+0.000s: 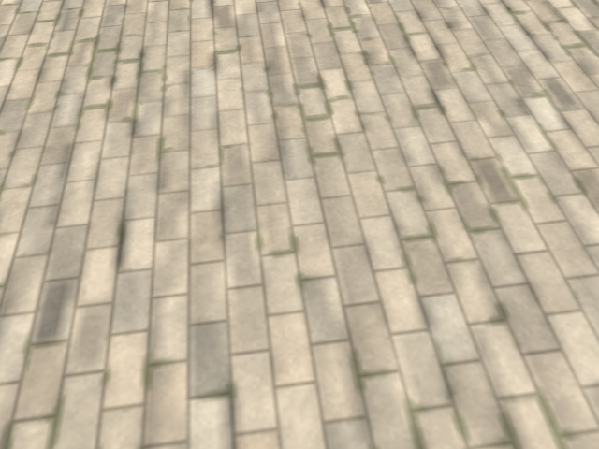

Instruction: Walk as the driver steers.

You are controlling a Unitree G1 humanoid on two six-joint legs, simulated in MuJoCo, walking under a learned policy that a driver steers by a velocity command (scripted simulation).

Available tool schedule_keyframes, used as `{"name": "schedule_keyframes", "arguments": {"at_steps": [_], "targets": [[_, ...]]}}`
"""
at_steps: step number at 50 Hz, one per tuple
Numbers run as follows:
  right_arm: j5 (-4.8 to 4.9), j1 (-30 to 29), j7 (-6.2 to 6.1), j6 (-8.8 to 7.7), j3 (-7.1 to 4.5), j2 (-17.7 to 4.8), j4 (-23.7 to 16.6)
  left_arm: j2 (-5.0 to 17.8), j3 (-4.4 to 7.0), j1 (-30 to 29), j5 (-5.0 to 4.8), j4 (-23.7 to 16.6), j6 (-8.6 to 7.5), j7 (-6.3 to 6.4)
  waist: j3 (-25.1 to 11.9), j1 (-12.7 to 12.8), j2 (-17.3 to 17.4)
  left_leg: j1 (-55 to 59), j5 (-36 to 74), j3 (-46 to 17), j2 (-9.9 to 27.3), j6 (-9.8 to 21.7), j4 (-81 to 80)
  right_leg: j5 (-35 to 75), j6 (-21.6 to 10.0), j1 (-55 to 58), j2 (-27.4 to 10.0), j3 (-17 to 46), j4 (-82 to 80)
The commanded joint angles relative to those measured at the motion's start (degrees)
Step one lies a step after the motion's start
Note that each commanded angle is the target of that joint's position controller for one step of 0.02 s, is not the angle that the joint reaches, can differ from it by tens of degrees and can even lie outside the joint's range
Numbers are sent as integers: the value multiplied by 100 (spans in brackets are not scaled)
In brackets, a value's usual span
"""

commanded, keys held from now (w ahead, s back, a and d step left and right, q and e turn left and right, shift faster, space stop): w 0.62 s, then w+q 0.38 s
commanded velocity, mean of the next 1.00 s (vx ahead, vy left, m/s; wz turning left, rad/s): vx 0.48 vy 0.00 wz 0.12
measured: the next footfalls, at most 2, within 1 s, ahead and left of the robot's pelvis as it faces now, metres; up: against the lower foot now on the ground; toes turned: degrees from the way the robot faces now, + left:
left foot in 0.32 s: +0.35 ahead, +0.14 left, +0.00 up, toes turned +3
right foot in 0.86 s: +0.63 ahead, -0.11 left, +0.00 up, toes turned +4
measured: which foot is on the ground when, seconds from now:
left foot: up 0.00-0.30, down 0.32-0.86, up 0.88-1.00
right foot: down 0.00-0.34, up 0.36-0.84, down 0.86-1.00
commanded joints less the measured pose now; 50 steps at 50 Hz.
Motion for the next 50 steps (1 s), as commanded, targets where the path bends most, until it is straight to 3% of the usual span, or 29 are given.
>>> {"name": "schedule_keyframes", "arguments": {"at_steps": [1,6,9,11,13,14,15,16,17,18,19,20,21,23,24,26,30,33,37,40,41,42,43,44,45,46,47,48,50], "targets": [[-37,-586,69,-70,-67,-277,-457,464,-1,482,48,-107,55,26,477,53,-467,-1893,721,-63,435,4,-294,2795,-716,1149,-1480,1398,-1276],[-52,-1881,119,-6,118,7,-986,806,36,528,85,-218,113,193,836,226,-502,-1035,1922,340,105,-195,-2534,2750,-647,238,-1142,688,-1798],[-1,-2281,195,5,147,-143,-1175,876,95,809,5,-115,90,198,980,269,-606,-780,2157,334,26,-98,-3175,2630,-693,470,-1344,638,-1928],[12,-2402,251,-18,138,-270,-1291,876,134,810,-32,-81,99,194,980,170,-597,-758,2067,248,17,71,-3466,3082,-631,924,-1515,581,-1736],[-11,-2073,272,-46,45,-509,-1269,1003,199,664,-9,-125,134,196,582,-130,-722,-147,1779,329,-187,263,-3535,4749,-511,1324,-1600,473,-1120],[-18,-1611,252,-43,-42,-683,-1162,1072,233,589,10,-150,175,197,204,-400,-847,493,1600,436,-363,377,-3486,5751,-444,1422,-1579,405,-519],[-11,-676,212,-24,-171,-907,-882,1045,226,480,36,-195,226,191,-330,-864,-854,1691,1629,504,-495,539,-3553,6218,-314,1148,-1374,252,553],[-68,390,155,8,-272,-1180,-623,948,174,353,88,-332,230,169,-1018,-1279,-629,3539,1564,-294,219,830,-3323,5016,-176,-144,-1171,218,2092],[-217,1098,146,19,-358,-1659,-467,100,-54,1107,63,-409,127,83,-2142,-901,914,5692,373,-3238,1893,1862,-3797,1024,205,-2387,-55,232,4615],[-204,1048,159,33,-208,-1197,-408,318,-9,887,-68,-321,-59,25,-2310,-985,1016,5549,-222,-4566,2100,1876,-4830,-1152,78,-3063,136,1114,5528],[-124,366,168,-5,-119,-936,-491,772,125,210,-223,-580,-149,17,-1136,-833,852,4573,-254,-3643,1861,1503,-4998,-868,-31,-3598,-236,990,5737],[-118,-233,185,-41,-38,-709,-627,860,145,-191,-244,-698,-174,62,-539,-614,311,3458,217,-2772,1653,1296,-5187,-274,-78,-3414,-573,825,5461],[-172,-560,226,-85,21,-535,-653,827,198,-328,-172,-705,-135,128,-189,-388,19,2565,746,-2162,1429,1158,-5357,72,-70,-3102,-775,707,5104],[-238,-700,276,-124,76,-382,-579,560,229,11,-89,-648,48,192,-47,-16,276,1631,952,-1454,1083,1019,-5658,319,-66,-2396,-1016,736,4592],[-229,-599,265,-126,73,-420,-513,444,226,65,-89,-645,115,209,34,33,326,1390,983,-1271,1028,1058,-5784,305,-36,-2323,-1053,681,4396],[-240,-372,183,-131,41,-632,-413,509,262,-277,-48,-807,181,235,256,37,340,1188,990,-1063,1002,1143,-6009,664,87,-2618,-1123,611,3937],[-219,133,4,-91,3,-846,-308,596,299,-1230,34,-1133,152,199,408,-188,223,1647,1286,-849,977,1044,-6082,1945,263,-3329,-1122,567,2533],[-146,533,-39,-53,-1,-888,-226,505,253,-1933,15,-1326,103,137,470,-416,187,1821,1438,-663,858,902,-5998,2512,315,-3115,-882,398,1496],[-74,943,-68,40,-38,-964,-120,524,193,-2595,-50,-1553,23,11,580,-614,223,2277,1337,-823,997,885,-5597,2279,383,-2927,-636,365,685],[-52,925,-105,115,-100,-1057,-128,772,246,-2432,-82,-1597,-80,-52,462,-389,404,2526,1386,-1154,1203,761,-5130,1734,282,-2340,-520,432,292],[-52,831,-108,143,-110,-1077,-159,889,300,-2093,-87,-1525,-111,-46,308,-163,476,2507,1760,-1169,1162,686,-4794,1530,210,-1840,-429,345,180],[-75,758,-100,154,-63,-944,-218,1136,430,-1324,-69,-1307,-139,-10,-152,198,404,2318,2401,-988,858,533,-3954,1423,55,-772,-369,290,99],[-154,670,-78,146,53,-629,-401,1575,559,-242,37,-1124,-171,43,-1082,608,-50,1419,1793,-630,426,302,-2237,1402,-318,913,-1243,1110,297],[-95,1270,-79,43,203,12,-564,2097,680,274,108,-1000,-105,50,-1833,347,-1671,-813,-758,-60,-494,-100,-186,596,-1089,2882,-2622,3521,-195],[29,1225,-68,-37,111,-466,-511,1561,531,257,102,-1039,-101,36,-1988,424,-1630,-1413,-1430,-801,-276,-74,793,-52,-1181,2810,-2669,4353,-641],[111,806,-67,-53,6,-836,-624,1148,408,-197,82,-1151,-105,49,-1241,392,-1183,-1762,-1007,-836,-1,-4,1067,10,-915,2185,-2490,3435,-673],[86,542,-89,-26,-10,-817,-664,959,338,-597,79,-1218,-97,47,-800,261,-755,-1610,-499,-700,275,6,983,420,-738,1419,-2263,2642,-792],[21,386,-107,15,-43,-750,-707,823,302,-910,96,-1223,-88,35,-440,114,-585,-1392,-129,-683,435,3,687,749,-656,734,-2059,2130,-1010],[21,472,-75,173,-83,-549,-742,666,263,-1128,137,-1170,-97,35,-115,-145,-743,-938,239,-675,632,11,343,1152,-576,37,-1807,1342,-1370]]}}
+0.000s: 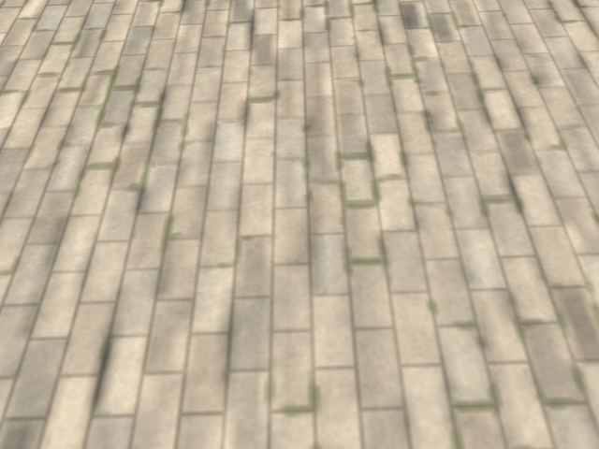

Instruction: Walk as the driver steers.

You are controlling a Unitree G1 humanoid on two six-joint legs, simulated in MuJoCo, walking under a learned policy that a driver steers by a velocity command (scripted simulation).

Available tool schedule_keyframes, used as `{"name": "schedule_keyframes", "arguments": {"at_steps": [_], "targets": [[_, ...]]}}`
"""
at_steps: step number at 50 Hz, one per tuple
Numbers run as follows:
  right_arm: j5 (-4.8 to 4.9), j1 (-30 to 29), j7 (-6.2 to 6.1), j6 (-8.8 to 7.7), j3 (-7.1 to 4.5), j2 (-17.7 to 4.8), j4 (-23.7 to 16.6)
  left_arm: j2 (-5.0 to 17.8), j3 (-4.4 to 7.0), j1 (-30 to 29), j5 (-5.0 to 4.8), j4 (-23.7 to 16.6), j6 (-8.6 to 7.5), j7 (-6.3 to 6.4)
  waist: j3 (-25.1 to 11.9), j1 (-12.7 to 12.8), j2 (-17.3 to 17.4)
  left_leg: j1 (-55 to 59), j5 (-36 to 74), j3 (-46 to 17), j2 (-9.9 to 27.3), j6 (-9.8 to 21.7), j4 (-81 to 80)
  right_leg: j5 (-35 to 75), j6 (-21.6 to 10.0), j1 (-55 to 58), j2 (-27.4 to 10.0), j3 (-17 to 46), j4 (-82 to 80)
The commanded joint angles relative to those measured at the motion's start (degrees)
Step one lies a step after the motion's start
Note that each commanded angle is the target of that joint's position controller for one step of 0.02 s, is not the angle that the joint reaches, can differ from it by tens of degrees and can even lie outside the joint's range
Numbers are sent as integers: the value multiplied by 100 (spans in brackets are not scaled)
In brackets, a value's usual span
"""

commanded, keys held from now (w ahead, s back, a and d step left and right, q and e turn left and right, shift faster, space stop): w+q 0.44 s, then w+e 0.56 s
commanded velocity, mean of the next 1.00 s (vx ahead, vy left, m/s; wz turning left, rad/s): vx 0.50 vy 0.00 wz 0.15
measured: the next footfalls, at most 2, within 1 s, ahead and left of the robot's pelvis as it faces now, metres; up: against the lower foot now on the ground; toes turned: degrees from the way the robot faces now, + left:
left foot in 0.40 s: +0.34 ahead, +0.18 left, +0.00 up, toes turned +18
right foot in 0.96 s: +0.71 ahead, +0.07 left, +0.00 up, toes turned +5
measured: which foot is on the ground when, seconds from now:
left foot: up 0.00-0.38, down 0.40-0.98, up 1.00-1.00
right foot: down 0.00-0.38, up 0.40-0.94, down 0.96-1.00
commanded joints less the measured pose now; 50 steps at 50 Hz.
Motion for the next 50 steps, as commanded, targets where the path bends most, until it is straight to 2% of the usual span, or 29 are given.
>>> {"name": "schedule_keyframes", "arguments": {"at_steps": [1,4,8,12,14,15,17,18,19,20,21,22,23,24,25,26,28,31,35,37,39,42,43,45,46,47,48,49,50], "targets": [[10,43,23,87,-103,-134,-441,566,128,212,25,-93,-55,30,-221,41,-887,-1141,502,-337,620,28,-11,397,-802,1138,-1552,1361,-1630],[-43,-270,40,196,-121,-93,-656,767,205,335,39,-5,-72,106,-15,8,-621,-1482,1045,-385,636,-64,-483,990,-887,1117,-1579,770,-1817],[-73,-874,155,182,-92,-57,-897,918,251,426,34,9,-19,184,173,130,-587,-1467,2062,-152,556,-114,-1746,1163,-767,1235,-1435,-3,-1926],[-87,-1710,307,175,-20,2,-1237,1073,300,800,-48,71,74,222,448,421,-489,-1473,2214,279,456,-23,-2632,1214,-699,1718,-1553,-434,-1855],[-71,-1942,378,184,-15,-34,-1399,1146,330,923,-106,105,148,212,517,449,-532,-1490,1885,424,390,84,-2891,1493,-633,2110,-1662,-566,-1648],[-67,-1978,409,189,-31,-82,-1466,1200,347,922,-133,103,188,209,497,405,-576,-1380,1637,534,307,162,-2986,1910,-586,2262,-1703,-645,-1464],[-64,-1713,435,206,-131,-283,-1518,1391,394,806,-179,44,262,222,184,131,-782,-658,1057,873,-65,376,-3031,3831,-474,2410,-1716,-814,-718],[-45,-1183,429,213,-236,-467,-1423,1467,410,733,-196,14,315,231,-137,-194,-845,52,861,1030,-330,516,-3095,4678,-405,2370,-1653,-907,82],[-30,-256,384,217,-417,-766,-1179,1460,392,634,-216,-27,352,237,-615,-702,-734,1380,1211,1082,-617,721,-3501,4730,-230,1948,-1439,-1048,1295],[-38,641,250,270,-640,-1314,-955,1274,318,690,-86,-151,318,248,-1128,-1017,-89,3146,1174,-105,-5,1046,-3673,2886,77,458,-1195,-1060,3126],[-34,379,228,216,-672,-1880,-1005,359,54,1118,77,-496,133,172,-1539,-199,1294,4696,261,-3426,1360,2030,-4364,-2333,384,-2012,14,-338,5004],[-119,647,264,138,-524,-1455,-1156,796,99,498,-189,-635,-130,97,-2086,-613,639,4933,-170,-4533,1698,2149,-5181,-2494,265,-2645,101,916,5576],[-169,509,279,68,-399,-1016,-1021,960,145,188,-398,-658,-223,50,-1362,-610,347,4503,476,-3557,1639,1826,-5218,-1904,98,-3088,-203,869,5472],[-133,120,273,26,-315,-748,-1081,925,127,246,-331,-546,-245,78,-967,-373,-23,3637,1085,-2693,1421,1585,-5135,-1381,-6,-2808,-513,840,5024],[-161,-392,267,9,-235,-505,-1179,968,174,292,-198,-414,-199,117,-678,-139,-164,2758,1741,-2006,1211,1391,-5154,-1049,-3,-2339,-759,824,4590],[-234,-649,255,-17,-165,-325,-1242,995,211,468,-172,-323,-95,108,-600,56,-67,2236,2143,-1615,1063,1299,-5287,-839,-12,-1910,-918,886,4371],[-258,-611,241,-100,-175,-413,-1145,829,196,609,-168,-257,101,92,-507,182,-20,1772,2563,-1200,1002,1280,-5583,-595,38,-1614,-981,847,4072],[-259,-352,160,-190,-207,-579,-941,707,153,218,-120,-368,235,114,-164,94,-90,1748,2987,-571,918,1154,-5871,224,153,-2094,-968,842,3354],[-284,-210,67,-206,-164,-562,-803,637,123,-256,-161,-486,189,31,42,-134,-4,1977,2824,187,694,735,-6048,1673,85,-2163,-668,834,1970],[-283,-110,39,-217,-159,-605,-720,561,81,-555,-183,-589,166,-27,177,-270,5,2141,2737,411,735,595,-6152,2039,17,-2110,-513,729,1430],[-264,40,16,-197,-157,-607,-601,499,38,-807,-186,-710,160,-85,320,-376,-8,2537,2896,565,846,532,-6137,2054,-51,-2244,-421,668,1056],[-238,222,-16,-77,-165,-618,-471,444,-14,-1119,-178,-942,142,-222,420,-465,-30,3328,3606,730,1087,531,-5779,1516,-168,-2587,-300,476,750],[-231,212,-36,-25,-171,-647,-466,452,-17,-1158,-177,-1016,135,-277,398,-429,-4,3518,4104,787,1160,520,-5573,1216,-229,-2578,-226,356,703],[-218,65,-102,69,-203,-813,-536,594,40,-975,-171,-1105,151,-345,109,-212,216,3699,6051,947,1200,432,-4889,553,-413,-2051,89,-25,730],[-213,14,-145,117,-220,-909,-573,725,104,-674,-166,-1092,178,-352,-143,-17,379,3735,7029,1006,1205,375,-4355,220,-529,-1588,290,-181,805],[-224,-69,-173,160,-229,-993,-605,966,217,-29,-175,-990,202,-337,-507,343,436,3544,7434,1069,1154,293,-3469,116,-680,-725,467,-218,754],[-192,-241,-194,153,-217,-1027,-675,1300,381,899,-167,-825,216,-266,-957,882,236,2720,6717,1185,940,104,-2130,575,-945,795,416,137,322],[-299,145,-134,25,-67,-560,-875,1880,547,1600,-115,-756,269,-144,-1731,823,-921,511,3429,1180,264,-238,113,649,-1754,3090,-984,2387,437],[-308,305,12,-211,104,-190,-967,1777,465,1494,-166,-804,243,-146,-2397,536,-1457,-1211,-1188,70,-780,-377,1503,149,-2563,4329,-1910,5179,-450]]}}
Over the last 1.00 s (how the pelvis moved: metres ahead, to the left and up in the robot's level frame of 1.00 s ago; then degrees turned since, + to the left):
0.53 -0.01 0.00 9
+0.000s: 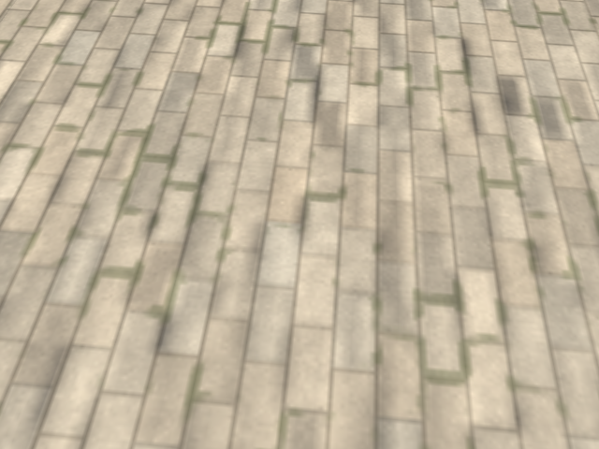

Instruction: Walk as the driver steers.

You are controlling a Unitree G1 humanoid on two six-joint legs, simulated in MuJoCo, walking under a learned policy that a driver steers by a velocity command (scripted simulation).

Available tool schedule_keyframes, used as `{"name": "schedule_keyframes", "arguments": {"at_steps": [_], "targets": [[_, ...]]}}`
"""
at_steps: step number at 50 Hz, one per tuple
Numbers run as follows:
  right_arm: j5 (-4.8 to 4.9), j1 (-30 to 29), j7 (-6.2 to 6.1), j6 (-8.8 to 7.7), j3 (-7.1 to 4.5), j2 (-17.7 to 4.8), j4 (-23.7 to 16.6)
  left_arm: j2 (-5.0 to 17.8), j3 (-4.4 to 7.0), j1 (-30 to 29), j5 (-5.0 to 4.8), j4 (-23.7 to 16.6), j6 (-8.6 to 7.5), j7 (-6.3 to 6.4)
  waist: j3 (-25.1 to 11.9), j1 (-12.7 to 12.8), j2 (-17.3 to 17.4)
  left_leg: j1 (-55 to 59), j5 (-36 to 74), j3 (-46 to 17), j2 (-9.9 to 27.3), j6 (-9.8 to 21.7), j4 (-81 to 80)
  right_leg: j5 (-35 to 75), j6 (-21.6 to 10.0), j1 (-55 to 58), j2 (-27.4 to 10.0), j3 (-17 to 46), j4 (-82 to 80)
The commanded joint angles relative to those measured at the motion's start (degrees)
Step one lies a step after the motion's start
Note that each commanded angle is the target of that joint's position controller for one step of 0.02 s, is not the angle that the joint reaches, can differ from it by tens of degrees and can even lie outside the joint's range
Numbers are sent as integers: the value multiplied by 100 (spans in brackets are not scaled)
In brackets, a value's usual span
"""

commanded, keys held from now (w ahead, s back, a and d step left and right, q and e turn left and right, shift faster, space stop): w+e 0.24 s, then w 0.76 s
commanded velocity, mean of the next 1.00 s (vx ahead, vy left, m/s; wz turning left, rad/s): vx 0.50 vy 0.00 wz -0.25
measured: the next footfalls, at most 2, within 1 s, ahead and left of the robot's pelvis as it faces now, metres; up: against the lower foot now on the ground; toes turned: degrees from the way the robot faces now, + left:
left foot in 0.42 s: +0.44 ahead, +0.11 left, +0.00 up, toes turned -14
right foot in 0.94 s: +0.65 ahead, -0.20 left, +0.00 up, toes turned -16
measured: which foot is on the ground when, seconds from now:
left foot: up 0.00-0.40, down 0.42-0.96, up 0.98-1.00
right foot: down 0.00-0.42, up 0.44-0.92, down 0.94-1.00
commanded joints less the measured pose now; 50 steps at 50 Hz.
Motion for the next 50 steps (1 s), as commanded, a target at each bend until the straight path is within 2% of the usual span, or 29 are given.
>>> {"name": "schedule_keyframes", "arguments": {"at_steps": [1,2,3,4,5,8,12,15,17,19,20,21,22,23,24,25,26,28,30,33,36,42,44,45,46,47,48,49,50], "targets": [[182,-317,215,-538,-42,-721,-832,1193,354,1918,16,-5,18,133,-2139,893,-653,-4237,-393,-1538,-177,36,3890,-515,-1678,5337,-2053,4498,-1544],[288,-664,251,-621,-29,-775,-965,940,290,1579,1,-76,9,148,-1371,775,-271,-4385,89,-1433,109,140,3441,-452,-1422,4499,-1853,3663,-1634],[185,-767,221,-635,-42,-728,-964,812,241,1174,-4,-172,2,139,-788,473,243,-4140,362,-1320,320,121,2817,21,-1251,3458,-1610,3110,-1770],[58,-724,177,-575,-105,-798,-944,651,182,887,30,-277,-6,157,-532,252,269,-3728,536,-1273,483,48,2361,481,-1167,2734,-1423,2716,-1918],[16,-601,164,-491,-122,-777,-959,649,166,744,76,-375,2,181,-434,82,114,-3391,616,-1258,543,-36,2160,689,-1179,2219,-1303,2578,-2064],[-44,-602,101,-324,-79,-577,-1077,900,236,736,62,-462,-14,265,-313,-31,-90,-3118,1034,-1035,552,-345,1201,1322,-1160,1410,-1066,2041,-2229],[-34,-1469,117,-335,30,-355,-1339,1039,300,1082,-29,-450,59,366,-298,347,-306,-2612,2745,-895,189,-476,-719,856,-734,1105,-611,1580,-2028],[67,-1772,211,-397,26,-440,-1431,936,263,1447,-33,-340,104,369,-383,571,-467,-2485,3208,-946,83,-424,-1357,363,-622,1566,-827,1832,-1790],[67,-1816,276,-457,-19,-586,-1485,862,236,1600,-19,-282,117,369,-378,569,-509,-2502,2927,-1024,96,-260,-1616,189,-553,2008,-1062,2153,-1484],[68,-1603,304,-511,-75,-704,-1475,903,244,1544,23,-288,135,368,-340,380,-647,-2255,2460,-948,66,-42,-1782,369,-440,2242,-1209,2380,-1169],[44,-1226,289,-532,-130,-785,-1375,844,220,1484,38,-313,143,364,-440,159,-665,-1765,2362,-834,-11,108,-1960,806,-335,2257,-1076,2336,-833],[-33,-595,259,-565,-216,-998,-1274,640,142,1435,60,-371,123,350,-904,-150,-523,-778,2441,-1124,323,376,-1853,1122,-144,2036,-782,2074,66],[-91,271,240,-570,-319,-1430,-1194,357,30,1748,147,-484,82,361,-1756,-324,397,889,2517,-2438,1367,913,-1713,-85,145,996,-241,1538,1829],[-27,793,313,-477,-421,-1684,-859,192,-32,2432,-47,-489,4,352,-2152,-128,2250,2117,891,-5031,2249,1742,-2590,-2604,459,-831,319,1128,3461],[116,711,327,-455,-280,-1134,-934,755,62,2044,-116,-421,-12,354,-1567,-344,1368,1884,-429,-5173,2150,1554,-2865,-2507,447,-1548,-8,1476,4050],[106,380,299,-410,-195,-874,-988,926,105,1332,-95,-566,-9,344,-873,-431,772,1208,-297,-4287,1933,1306,-2898,-1965,421,-1759,-234,1310,4106],[31,81,294,-370,-136,-792,-1046,842,84,976,-2,-661,-8,344,-522,-319,401,518,394,-3647,1684,1223,-2987,-1565,419,-1597,-450,1092,3878],[-34,-221,292,-360,-54,-605,-1049,674,96,948,65,-710,-10,316,-281,-25,561,-276,1385,-2921,1317,1179,-3228,-1100,442,-1123,-766,998,3243],[21,-193,289,-381,-49,-598,-987,505,67,1092,41,-677,23,303,-354,78,715,-460,1976,-2493,1181,1235,-3395,-1010,508,-897,-823,847,2844],[70,-65,235,-361,-118,-847,-864,345,-8,663,87,-820,24,306,-267,13,524,-482,2695,-2031,1196,1309,-3593,-445,651,-1027,-898,707,1906],[117,90,204,-294,-133,-939,-747,230,-65,174,71,-900,-15,264,-182,-160,516,-493,2818,-1548,1027,1157,-3657,467,694,-762,-814,570,818],[189,559,200,-152,-151,-1062,-459,324,-49,-636,-15,-1169,-94,115,66,-400,567,55,2840,-1496,1271,1003,-3368,661,539,-489,-561,427,-268],[196,517,172,-90,-183,-1154,-415,441,-5,-520,-7,-1186,-124,78,13,-236,631,315,3317,-1523,1387,899,-3083,307,374,-205,-482,388,-491],[204,402,156,-63,-194,-1205,-424,544,54,-179,18,-1104,-134,84,-172,12,647,326,4084,-1402,1311,809,-2688,271,264,350,-346,258,-671],[203,368,142,-47,-163,-1131,-431,753,173,521,59,-885,-127,121,-619,359,550,162,4829,-1159,1060,679,-1874,358,105,1396,-218,141,-786],[110,306,129,-65,-61,-905,-541,1088,296,1522,111,-680,-111,182,-1377,787,281,-695,4187,-911,794,467,-492,587,-208,3002,-838,760,-526],[49,870,151,-186,130,-331,-712,1699,426,2085,190,-597,-65,214,-2174,670,-1123,-3027,1552,-588,-100,25,1813,-66,-1095,5166,-2304,3257,-750],[101,781,192,-309,97,-564,-636,1316,325,2266,95,-537,-34,199,-2502,786,-1364,-3876,-680,-1318,-213,36,2634,-820,-1311,5325,-2560,4618,-1501],[242,304,234,-360,-20,-955,-764,1065,218,1886,59,-545,-27,202,-1562,742,-922,-4388,-372,-1331,128,84,2967,-1158,-1046,4637,-2365,3865,-1618]]}}
Over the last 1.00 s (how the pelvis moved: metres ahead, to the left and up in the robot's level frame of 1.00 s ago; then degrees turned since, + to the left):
0.55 0.12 -0.02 7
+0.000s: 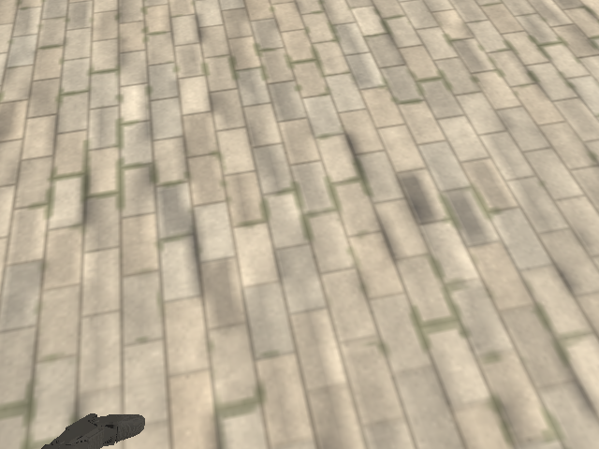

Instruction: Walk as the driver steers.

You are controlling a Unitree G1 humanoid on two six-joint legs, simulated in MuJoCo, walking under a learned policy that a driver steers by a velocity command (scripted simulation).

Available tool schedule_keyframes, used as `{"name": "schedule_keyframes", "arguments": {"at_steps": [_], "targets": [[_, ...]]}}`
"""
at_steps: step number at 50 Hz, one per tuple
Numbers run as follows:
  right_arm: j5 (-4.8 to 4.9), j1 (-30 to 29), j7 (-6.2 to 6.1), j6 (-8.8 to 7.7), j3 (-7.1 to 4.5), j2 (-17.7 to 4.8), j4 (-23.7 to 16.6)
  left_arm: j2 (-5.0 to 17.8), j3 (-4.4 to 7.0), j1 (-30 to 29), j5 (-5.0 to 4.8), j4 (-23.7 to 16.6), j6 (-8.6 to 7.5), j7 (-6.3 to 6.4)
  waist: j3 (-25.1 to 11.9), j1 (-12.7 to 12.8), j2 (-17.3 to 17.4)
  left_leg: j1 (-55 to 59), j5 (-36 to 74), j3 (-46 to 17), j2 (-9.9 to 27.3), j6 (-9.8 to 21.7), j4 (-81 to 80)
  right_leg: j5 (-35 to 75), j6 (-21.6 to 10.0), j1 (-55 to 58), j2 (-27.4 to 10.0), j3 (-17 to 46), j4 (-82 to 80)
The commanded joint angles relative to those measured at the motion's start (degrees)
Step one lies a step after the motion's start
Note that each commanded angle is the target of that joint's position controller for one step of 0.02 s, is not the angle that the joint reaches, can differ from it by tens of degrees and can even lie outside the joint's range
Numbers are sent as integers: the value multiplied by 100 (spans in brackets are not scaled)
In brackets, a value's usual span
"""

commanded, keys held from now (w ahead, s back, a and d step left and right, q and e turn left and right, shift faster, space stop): w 0.16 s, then w+q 0.50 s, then w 0.30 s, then no key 0.04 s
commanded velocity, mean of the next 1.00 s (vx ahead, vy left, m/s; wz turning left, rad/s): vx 0.50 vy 0.00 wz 0.26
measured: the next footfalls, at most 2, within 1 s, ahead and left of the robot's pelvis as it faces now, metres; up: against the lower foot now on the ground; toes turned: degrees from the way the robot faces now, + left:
left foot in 0.48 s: +0.42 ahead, +0.15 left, +0.00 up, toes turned +9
right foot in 0.96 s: +0.73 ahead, +0.01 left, +0.00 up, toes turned +18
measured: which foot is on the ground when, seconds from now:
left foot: up 0.00-0.46, down 0.48-1.00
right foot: down 0.00-0.48, up 0.50-0.94, down 0.96-1.00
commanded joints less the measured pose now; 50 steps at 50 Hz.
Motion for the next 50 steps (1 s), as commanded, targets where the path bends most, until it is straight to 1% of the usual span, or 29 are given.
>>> {"name": "schedule_keyframes", "arguments": {"at_steps": [1,2,3,6,8,13,18,20,21,22,23,24,25,26,27,28,29,30,32,34,38,40,42,44,46,47,48,49,50], "targets": [[93,-488,50,-273,-109,-746,-694,923,290,1540,-32,98,50,59,-890,827,-678,-3423,282,-188,398,110,2087,-794,-1215,3493,-1883,2936,-1559],[6,-656,36,-246,-118,-685,-716,775,238,1213,8,90,50,32,-477,646,-433,-3207,645,-121,559,79,1726,-406,-1138,2706,-1650,2458,-1773],[-41,-577,22,-179,-144,-637,-688,644,194,991,52,71,18,11,-307,428,-521,-2836,914,-169,714,51,1436,-42,-1071,2148,-1460,2109,-1974],[-64,-416,-8,-12,-102,-377,-624,705,229,880,21,186,-94,0,-199,183,-588,-2451,1364,-104,766,-101,1004,640,-1158,1513,-1299,1497,-2364],[-103,-781,-28,1,-86,-326,-741,819,269,1028,25,316,-117,48,-78,237,-430,-2684,1900,-104,800,-186,438,985,-1171,1544,-1277,1231,-2466],[-18,-1624,100,-47,-4,-151,-906,981,305,1331,25,566,-88,134,111,590,-349,-2523,3332,56,603,-96,-1192,1013,-841,1853,-1176,366,-2581],[32,-2266,248,-42,-6,-198,-1272,1069,356,1670,-31,875,23,170,337,815,-304,-2867,2969,43,431,149,-1833,1121,-687,2903,-1558,94,-2338],[9,-2278,315,-43,-26,-246,-1374,1118,384,1618,-56,917,101,207,302,747,-374,-2783,2435,212,318,300,-1935,1883,-562,3245,-1648,-43,-1984],[-9,-2132,333,-39,-65,-320,-1390,1186,402,1528,-61,898,137,235,161,630,-458,-2452,2140,391,162,396,-1954,2831,-475,3317,-1627,-160,-1638],[-26,-1777,332,-26,-145,-457,-1345,1269,422,1448,-64,869,184,273,-129,418,-547,-1864,1925,613,-66,504,-1961,3911,-370,3333,-1557,-303,-1056],[-26,-997,310,-17,-292,-679,-1156,1251,407,1375,-57,829,243,320,-575,-2,-457,-774,2100,766,-333,663,-2195,4508,-198,3079,-1343,-568,6],[-11,-36,234,12,-480,-1116,-960,1114,333,1446,24,710,234,380,-1168,-381,-72,957,2385,-79,94,974,-2157,3523,38,1901,-1117,-679,1567],[25,247,196,19,-615,-1758,-946,403,75,1998,174,429,73,284,-1791,2,1392,3148,1551,-3139,1534,2058,-2507,-711,461,-776,-5,-504,3795],[52,402,191,3,-476,-1297,-1018,668,99,1633,65,468,-144,196,-2350,-270,1055,3653,1070,-4468,1850,2220,-3325,-2362,421,-1617,212,642,4535],[-7,232,173,-11,-395,-1038,-1012,956,177,1131,-152,293,-273,123,-1625,-354,792,3205,1273,-3631,1673,1932,-3395,-1989,300,-2077,-106,807,4616],[-14,-96,153,-18,-365,-929,-1080,900,138,855,-148,204,-340,128,-1116,-197,306,2401,1713,-2943,1440,1759,-3400,-1535,234,-1990,-346,727,4234],[-31,-452,144,-4,-322,-789,-1158,900,163,715,-8,191,-349,166,-698,20,-2,1545,2284,-2455,1247,1652,-3505,-1271,259,-1706,-515,676,3709],[-91,-687,125,-5,-271,-662,-1255,948,213,774,55,177,-291,187,-574,244,131,946,2767,-2162,1106,1614,-3636,-1097,292,-1262,-647,705,3402],[-84,-856,92,-2,-277,-648,-1343,836,216,936,89,168,-151,190,-455,447,265,324,3117,-1918,947,1677,-3856,-1005,435,-911,-662,643,2992],[-65,-800,25,-21,-307,-755,-1306,689,175,843,108,138,-61,209,-333,472,258,-57,3366,-1550,846,1674,-3979,-623,600,-872,-621,515,2456],[-30,-485,-58,-12,-296,-762,-1117,431,58,59,87,21,-82,155,-162,113,353,-314,2991,-920,509,1288,-4009,1119,663,-456,-457,394,741],[-22,-252,-55,-9,-295,-809,-1005,446,50,-291,22,-51,-118,102,-92,-71,398,-226,2570,-996,599,1229,-4005,1597,625,-265,-340,369,261],[-1,-81,-42,5,-295,-833,-905,548,76,-539,-22,-143,-151,57,17,-165,401,141,2412,-1192,783,1214,-3855,1495,523,-384,-316,429,-42],[-2,22,-47,35,-301,-847,-834,645,111,-638,-15,-218,-190,11,69,-161,414,603,2512,-1420,992,1160,-3601,1100,367,-508,-286,458,-289],[-15,11,-60,83,-321,-885,-792,722,148,-462,-15,-208,-220,-10,71,-31,533,913,2953,-1561,1123,1068,-3352,619,198,-326,-231,394,-434],[-12,-83,-62,107,-317,-877,-802,780,190,-143,-8,-133,-235,-2,-41,176,567,944,3549,-1495,1037,978,-3043,536,78,125,-131,262,-621],[-30,-130,-62,117,-271,-755,-830,955,288,473,27,40,-249,28,-454,471,474,844,4265,-1264,738,838,-2328,660,-103,1057,-118,223,-691],[-117,-209,-75,115,-167,-534,-973,1271,368,1317,140,131,-267,60,-1237,844,71,162,3757,-932,347,573,-865,1415,-493,2498,-923,1012,-457],[-42,568,-88,36,-53,-158,-988,1705,499,1855,208,300,-196,52,-2040,691,-1472,-1880,1172,-362,-565,53,1277,1347,-1460,4520,-2108,3198,-650]]}}
Over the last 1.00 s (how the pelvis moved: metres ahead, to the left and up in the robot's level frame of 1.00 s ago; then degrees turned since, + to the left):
0.55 -0.07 0.01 -15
